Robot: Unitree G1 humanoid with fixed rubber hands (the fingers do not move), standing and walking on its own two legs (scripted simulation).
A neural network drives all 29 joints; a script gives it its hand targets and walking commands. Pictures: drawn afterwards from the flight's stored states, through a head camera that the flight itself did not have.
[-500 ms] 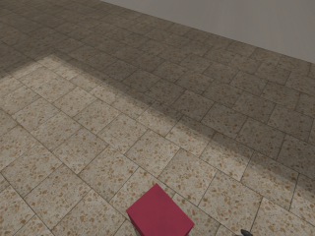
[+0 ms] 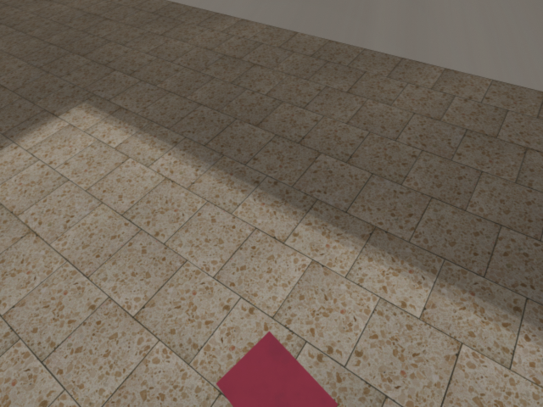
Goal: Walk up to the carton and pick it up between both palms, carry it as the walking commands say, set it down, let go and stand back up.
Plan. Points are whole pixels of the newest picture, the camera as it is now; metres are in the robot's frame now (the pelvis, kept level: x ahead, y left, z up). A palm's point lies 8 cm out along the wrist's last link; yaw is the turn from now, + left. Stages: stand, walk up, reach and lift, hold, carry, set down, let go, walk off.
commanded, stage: walk up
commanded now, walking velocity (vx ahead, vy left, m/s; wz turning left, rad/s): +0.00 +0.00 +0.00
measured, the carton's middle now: (277, 401) +0.25 +0.05 -0.64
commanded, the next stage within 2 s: none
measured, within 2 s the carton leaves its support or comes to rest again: neither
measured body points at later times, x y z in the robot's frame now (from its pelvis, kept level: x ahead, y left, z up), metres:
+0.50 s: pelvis +0.00 +0.00 -0.01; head +0.01 +0.00 +0.44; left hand +0.05 +0.25 -0.15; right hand +0.02 -0.24 -0.17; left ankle -0.07 +0.13 -0.73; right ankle -0.06 -0.12 -0.70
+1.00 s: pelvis -0.03 -0.07 -0.03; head +0.00 -0.02 +0.42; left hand -0.06 +0.17 -0.19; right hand +0.14 -0.28 -0.15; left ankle -0.07 +0.02 -0.73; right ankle -0.03 -0.16 -0.69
